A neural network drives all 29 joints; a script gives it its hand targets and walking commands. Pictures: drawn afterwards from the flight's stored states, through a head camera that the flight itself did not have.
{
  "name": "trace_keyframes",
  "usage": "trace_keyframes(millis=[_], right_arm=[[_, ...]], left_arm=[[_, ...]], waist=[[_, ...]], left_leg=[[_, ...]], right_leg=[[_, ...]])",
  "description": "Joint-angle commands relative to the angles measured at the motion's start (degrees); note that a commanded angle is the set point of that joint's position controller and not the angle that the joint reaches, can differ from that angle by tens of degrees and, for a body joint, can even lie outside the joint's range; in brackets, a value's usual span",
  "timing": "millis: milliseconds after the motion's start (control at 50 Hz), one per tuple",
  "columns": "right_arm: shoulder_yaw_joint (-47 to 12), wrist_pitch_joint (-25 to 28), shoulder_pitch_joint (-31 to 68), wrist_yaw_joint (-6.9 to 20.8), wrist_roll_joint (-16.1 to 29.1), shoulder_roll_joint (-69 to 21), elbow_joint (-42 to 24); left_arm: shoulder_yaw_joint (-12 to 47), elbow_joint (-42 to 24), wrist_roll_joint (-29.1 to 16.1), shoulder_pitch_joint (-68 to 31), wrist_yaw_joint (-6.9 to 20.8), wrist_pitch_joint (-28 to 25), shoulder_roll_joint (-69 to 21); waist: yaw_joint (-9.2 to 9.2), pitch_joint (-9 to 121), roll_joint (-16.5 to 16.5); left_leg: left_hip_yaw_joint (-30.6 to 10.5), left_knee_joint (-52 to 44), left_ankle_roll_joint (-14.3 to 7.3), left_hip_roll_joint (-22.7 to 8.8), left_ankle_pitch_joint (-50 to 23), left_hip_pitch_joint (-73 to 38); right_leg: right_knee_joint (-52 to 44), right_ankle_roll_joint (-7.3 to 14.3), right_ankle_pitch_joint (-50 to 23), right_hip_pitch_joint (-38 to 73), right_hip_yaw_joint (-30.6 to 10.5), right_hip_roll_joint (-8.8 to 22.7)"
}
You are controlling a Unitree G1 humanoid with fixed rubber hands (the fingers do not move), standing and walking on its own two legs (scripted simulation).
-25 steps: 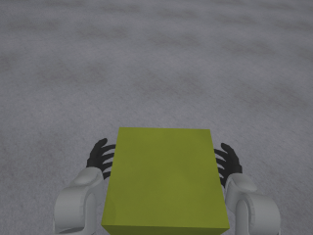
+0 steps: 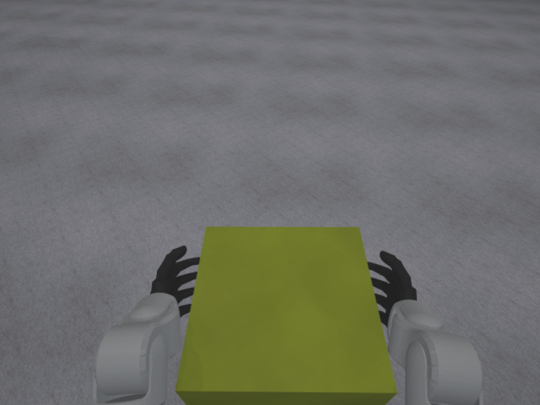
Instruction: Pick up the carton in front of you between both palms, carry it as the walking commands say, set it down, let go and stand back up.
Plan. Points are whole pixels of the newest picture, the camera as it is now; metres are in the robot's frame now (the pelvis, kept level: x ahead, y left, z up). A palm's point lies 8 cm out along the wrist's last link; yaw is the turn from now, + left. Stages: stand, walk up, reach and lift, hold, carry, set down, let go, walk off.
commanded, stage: carry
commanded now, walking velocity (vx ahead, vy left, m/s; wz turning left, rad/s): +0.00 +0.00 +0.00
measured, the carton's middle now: (281, 336) +0.24 +0.00 +0.02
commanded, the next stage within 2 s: hold in 1.54 s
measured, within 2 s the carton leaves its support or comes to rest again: neither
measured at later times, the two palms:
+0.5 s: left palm (161, 324) +0.22 +0.15 +0.08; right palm (400, 332) +0.21 -0.15 +0.08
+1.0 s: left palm (171, 332) +0.23 +0.15 +0.03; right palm (385, 340) +0.23 -0.15 +0.03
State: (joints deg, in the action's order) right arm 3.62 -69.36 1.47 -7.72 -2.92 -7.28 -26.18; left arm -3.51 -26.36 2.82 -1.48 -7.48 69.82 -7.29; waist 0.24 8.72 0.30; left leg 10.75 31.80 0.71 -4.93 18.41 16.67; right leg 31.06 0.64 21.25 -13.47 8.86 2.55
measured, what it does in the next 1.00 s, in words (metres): shifts its weight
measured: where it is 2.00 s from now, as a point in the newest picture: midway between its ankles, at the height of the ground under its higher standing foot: outside the picture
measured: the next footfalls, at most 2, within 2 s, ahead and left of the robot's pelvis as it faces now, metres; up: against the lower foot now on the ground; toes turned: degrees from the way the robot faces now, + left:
none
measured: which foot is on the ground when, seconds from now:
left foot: down 0.00-1.00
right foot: down 0.00-1.00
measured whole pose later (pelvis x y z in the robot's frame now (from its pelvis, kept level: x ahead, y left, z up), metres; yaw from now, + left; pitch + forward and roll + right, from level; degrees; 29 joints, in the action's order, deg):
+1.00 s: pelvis -0.06 +0.00 +0.00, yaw +0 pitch +2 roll +0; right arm 10.7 -41.1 12.8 -1.4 -14.0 -8.2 12.2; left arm -10.7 12.1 14.2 -13.1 -1.2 41.6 -8.3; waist -0.2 4.3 0.0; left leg 10.4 28.9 -0.6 -4.6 12.1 18.3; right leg 29.4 1.1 15.5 -15.5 9.3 2.8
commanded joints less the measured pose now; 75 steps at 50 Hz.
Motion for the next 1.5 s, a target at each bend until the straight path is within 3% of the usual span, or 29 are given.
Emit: trace_keyframes(millis=[0, 220, 380, 560, 920, 1000, 1120, 1260, 1480], right_arm=[[-36.35, 1.07, 22.13, 6.37, 15.96, -44.97, -7.58], [-36.28, 0.52, 22.52, 6.59, 15.84, -42.80, -7.37], [-33.81, 2.07, 24.76, 8.47, 12.73, -40.22, 0.71], [-32.14, 9.93, 30.06, 12.13, 10.16, -42.40, 9.11], [-22.70, 31.58, 39.83, 18.28, 2.33, -46.69, 33.58], [-24.93, 34.08, 42.19, 19.18, 3.10, -49.92, 33.71], [-28.36, 31.20, 39.98, 19.15, 4.98, -52.26, 29.53], [-25.22, 28.98, 36.73, 19.05, 3.18, -49.99, 31.51], [-26.73, 29.51, 40.14, 19.17, 4.47, -51.91, 30.50]], left_arm=[[36.78, -7.96, -16.26, -22.66, 6.10, -1.47, -45.73], [35.73, -7.13, -14.90, -22.35, 5.91, -0.96, -43.38], [33.82, 0.71, -12.37, -25.10, 7.73, -2.58, -40.56], [32.31, 8.52, -9.84, -30.01, 11.39, -10.33, -42.88], [22.38, 34.07, -1.70, -39.23, 17.65, -31.76, -47.22], [24.69, 34.16, -2.80, -41.58, 18.59, -34.37, -50.32], [28.38, 29.46, -4.76, -39.69, 18.54, -31.50, -52.58], [25.48, 31.45, -3.08, -36.90, 18.45, -29.32, -50.36], [26.27, 31.03, -4.09, -39.50, 18.60, -29.87, -52.02]], waist=[[-0.29, 14.35, 0.53], [-0.39, 9.37, -0.10], [-0.48, 6.27, -0.30], [-0.46, 7.98, -0.38], [-0.44, 10.72, -0.39], [-0.38, 12.30, -0.28], [-0.42, 14.31, -0.47], [-0.38, 12.73, -0.48], [-0.32, 12.67, -0.16]], left_leg=[[-4.10, 0.94, -0.53, -4.33, -33.02, -8.81], [-4.97, -1.91, -0.82, -5.16, -25.42, -6.57], [-5.71, -4.99, -1.08, -5.08, -17.64, -5.27], [-6.26, -6.69, -1.37, -4.91, -14.09, -5.78], [-6.49, -6.74, -1.41, -4.88, -12.98, -5.53], [-6.53, -6.10, -1.49, -4.99, -14.50, -6.14], [-6.45, -4.71, -1.51, -5.20, -18.24, -7.08], [-6.21, -4.24, -1.40, -5.26, -19.27, -6.23], [-6.38, -4.94, -1.20, -5.08, -16.86, -6.28]], right_leg=[[-0.23, -0.28, -42.54, 5.75, -4.74, 6.81], [-2.71, 0.11, -30.11, 3.36, -5.02, 6.81], [-5.71, 0.47, -20.29, 1.11, -5.60, 6.38], [-7.20, 0.59, -14.69, 0.81, -5.75, 6.28], [-7.00, 1.19, -13.29, 1.14, -5.98, 6.51], [-6.20, 1.19, -14.72, 1.90, -5.98, 6.55], [-4.64, 1.12, -18.17, 2.60, -5.81, 6.71], [-4.34, 0.77, -19.89, 1.74, -5.62, 6.77], [-5.28, 1.06, -18.01, 1.88, -5.82, 6.84]])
